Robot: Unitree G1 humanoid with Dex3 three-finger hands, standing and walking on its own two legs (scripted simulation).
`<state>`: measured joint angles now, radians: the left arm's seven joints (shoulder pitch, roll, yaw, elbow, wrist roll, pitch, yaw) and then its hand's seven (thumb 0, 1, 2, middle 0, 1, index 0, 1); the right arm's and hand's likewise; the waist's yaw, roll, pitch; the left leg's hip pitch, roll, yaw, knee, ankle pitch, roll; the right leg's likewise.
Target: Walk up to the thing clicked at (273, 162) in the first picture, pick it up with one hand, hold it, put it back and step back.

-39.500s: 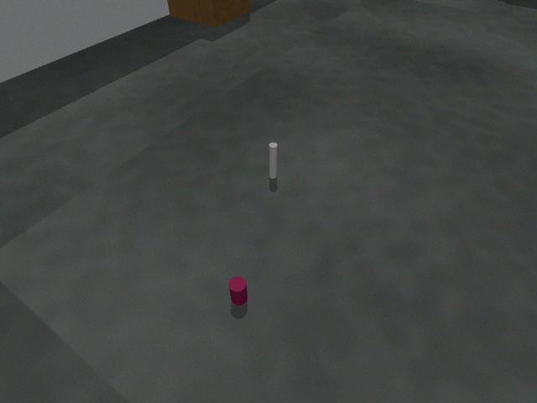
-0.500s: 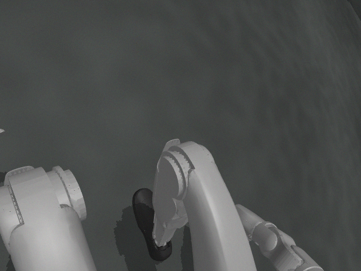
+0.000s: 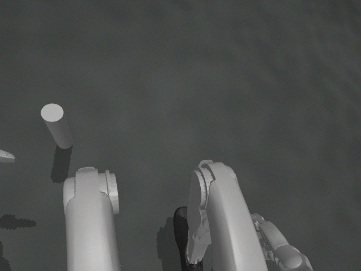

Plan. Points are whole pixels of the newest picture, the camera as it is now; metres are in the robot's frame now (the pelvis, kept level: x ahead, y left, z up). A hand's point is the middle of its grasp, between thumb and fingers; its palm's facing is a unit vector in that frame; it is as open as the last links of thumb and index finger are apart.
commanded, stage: home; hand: left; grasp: from the side
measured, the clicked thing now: (59, 129) +0.45 +0.26 -0.22
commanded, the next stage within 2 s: none
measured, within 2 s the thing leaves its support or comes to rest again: neither
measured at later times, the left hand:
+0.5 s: hand out of the picture +0.28 +0.31 +0.09, palm faces +0.27 -0.84 -0.47, open 17.3 cm
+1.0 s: hand out of the picture +0.24 +0.23 +0.30, palm faces +0.29 -0.89 -0.34, open 17.5 cm
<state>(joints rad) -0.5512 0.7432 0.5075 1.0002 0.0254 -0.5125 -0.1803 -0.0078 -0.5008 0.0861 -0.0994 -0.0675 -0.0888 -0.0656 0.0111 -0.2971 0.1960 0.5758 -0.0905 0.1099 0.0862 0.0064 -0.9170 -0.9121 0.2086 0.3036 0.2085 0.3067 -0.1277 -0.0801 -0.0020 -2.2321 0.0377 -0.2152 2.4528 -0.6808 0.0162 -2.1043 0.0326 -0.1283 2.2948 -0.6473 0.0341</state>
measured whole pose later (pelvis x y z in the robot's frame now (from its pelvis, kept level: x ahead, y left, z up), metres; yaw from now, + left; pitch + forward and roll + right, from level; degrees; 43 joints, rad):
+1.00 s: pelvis +0.09 +0.00 +0.37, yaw +11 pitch +13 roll -3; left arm 0.38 0.24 0.02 0.08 -0.01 0.27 0.18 0.00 -0.56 0.05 -0.06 -0.05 -0.05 -0.05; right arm 0.29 -0.21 0.02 0.49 0.04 -0.03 -0.17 0.01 -0.90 -0.91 0.21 0.30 0.21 0.31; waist -0.05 0.04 -0.17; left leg -0.82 0.05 -0.04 1.11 -0.52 -0.01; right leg -0.77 -0.01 -0.05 1.04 -0.50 0.02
